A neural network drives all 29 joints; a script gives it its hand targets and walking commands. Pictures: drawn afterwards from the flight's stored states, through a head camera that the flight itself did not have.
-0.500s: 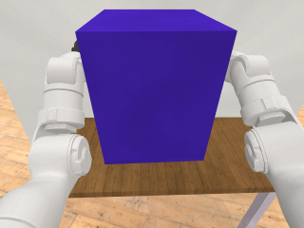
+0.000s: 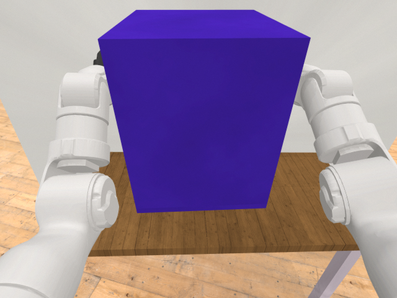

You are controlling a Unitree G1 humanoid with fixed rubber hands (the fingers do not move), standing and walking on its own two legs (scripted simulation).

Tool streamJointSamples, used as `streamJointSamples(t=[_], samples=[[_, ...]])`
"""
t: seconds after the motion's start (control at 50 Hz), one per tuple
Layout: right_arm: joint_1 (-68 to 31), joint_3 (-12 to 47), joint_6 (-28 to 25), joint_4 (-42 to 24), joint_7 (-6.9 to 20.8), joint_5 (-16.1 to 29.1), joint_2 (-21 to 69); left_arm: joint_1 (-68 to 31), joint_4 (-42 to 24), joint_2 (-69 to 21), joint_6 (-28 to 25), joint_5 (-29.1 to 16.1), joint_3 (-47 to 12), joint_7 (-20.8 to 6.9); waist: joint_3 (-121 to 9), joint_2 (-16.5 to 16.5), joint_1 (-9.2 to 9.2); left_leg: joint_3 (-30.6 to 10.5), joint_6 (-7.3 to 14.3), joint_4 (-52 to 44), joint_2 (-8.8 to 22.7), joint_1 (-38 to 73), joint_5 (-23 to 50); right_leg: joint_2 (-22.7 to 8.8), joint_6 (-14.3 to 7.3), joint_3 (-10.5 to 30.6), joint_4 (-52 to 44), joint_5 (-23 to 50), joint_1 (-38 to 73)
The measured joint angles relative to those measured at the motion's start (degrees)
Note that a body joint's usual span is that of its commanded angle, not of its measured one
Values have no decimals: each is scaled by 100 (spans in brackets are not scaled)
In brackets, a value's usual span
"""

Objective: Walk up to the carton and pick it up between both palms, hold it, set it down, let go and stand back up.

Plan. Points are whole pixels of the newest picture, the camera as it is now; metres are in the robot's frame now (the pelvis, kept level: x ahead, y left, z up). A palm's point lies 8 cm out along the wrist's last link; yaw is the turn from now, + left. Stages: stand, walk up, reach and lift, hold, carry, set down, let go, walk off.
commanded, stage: hold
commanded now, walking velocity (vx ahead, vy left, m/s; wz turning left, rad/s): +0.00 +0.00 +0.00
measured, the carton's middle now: (198, 105) +0.38 +0.00 +0.28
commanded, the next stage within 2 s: none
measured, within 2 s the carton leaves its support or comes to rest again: neither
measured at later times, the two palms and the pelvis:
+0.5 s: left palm (103, 81) +0.38 +0.17 +0.33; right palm (289, 81) +0.36 -0.17 +0.34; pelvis +0.00 +0.00 +0.00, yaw +0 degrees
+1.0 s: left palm (105, 79) +0.38 +0.16 +0.33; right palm (292, 80) +0.36 -0.17 +0.34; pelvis +0.00 +0.00 +0.00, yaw +0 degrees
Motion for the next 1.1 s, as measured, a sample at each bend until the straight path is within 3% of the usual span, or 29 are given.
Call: streamJointSamples(t=[1.1], samples=[[78,62,18,-66,-11,31,9,23,-9,-28,1,23,91,11,-35,20,9,5,0,-15,6,48,-3,10,-4,22,1,-17,48]])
